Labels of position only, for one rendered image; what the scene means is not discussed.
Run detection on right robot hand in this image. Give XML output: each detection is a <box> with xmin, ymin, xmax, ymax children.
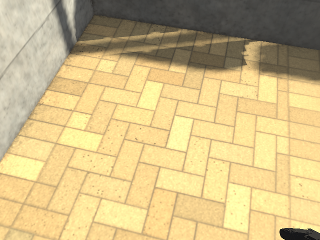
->
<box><xmin>279</xmin><ymin>228</ymin><xmax>320</xmax><ymax>240</ymax></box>

